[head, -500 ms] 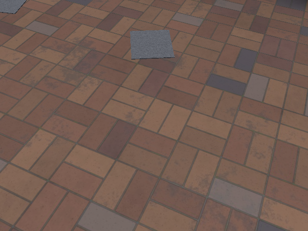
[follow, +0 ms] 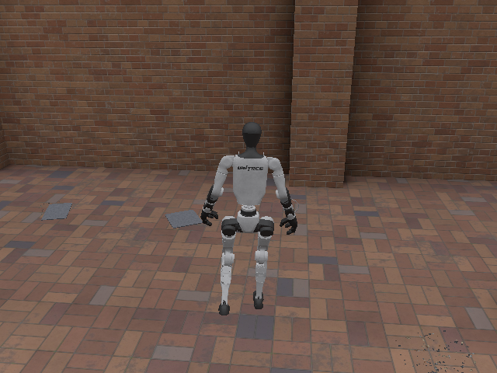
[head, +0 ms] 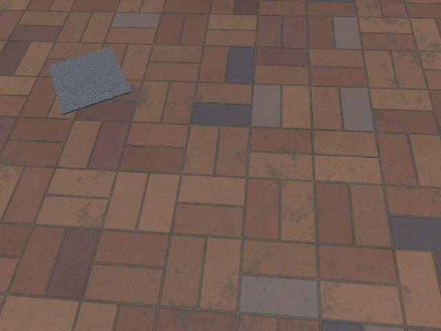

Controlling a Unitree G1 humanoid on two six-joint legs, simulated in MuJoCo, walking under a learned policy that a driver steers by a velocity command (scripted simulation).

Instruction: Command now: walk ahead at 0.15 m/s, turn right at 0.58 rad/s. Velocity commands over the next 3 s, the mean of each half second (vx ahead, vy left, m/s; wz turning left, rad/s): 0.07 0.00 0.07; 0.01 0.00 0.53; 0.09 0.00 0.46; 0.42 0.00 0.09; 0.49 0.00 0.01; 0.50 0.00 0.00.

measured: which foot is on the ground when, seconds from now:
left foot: up 0.00-0.38, down 0.40-0.74, up 0.76-1.00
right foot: down 0.00-0.42, up 0.44-0.72, down 0.74-1.00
